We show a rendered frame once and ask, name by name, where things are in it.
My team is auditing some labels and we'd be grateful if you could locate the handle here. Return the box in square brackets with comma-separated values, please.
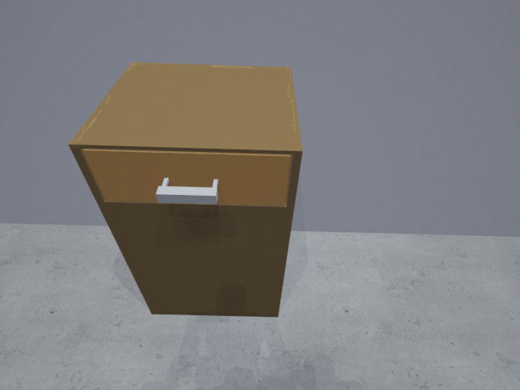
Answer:
[156, 178, 218, 204]

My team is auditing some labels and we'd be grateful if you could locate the drawer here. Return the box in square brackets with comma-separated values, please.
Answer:
[83, 149, 291, 206]

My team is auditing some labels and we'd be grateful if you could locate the cabinet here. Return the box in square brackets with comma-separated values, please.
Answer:
[68, 63, 302, 317]

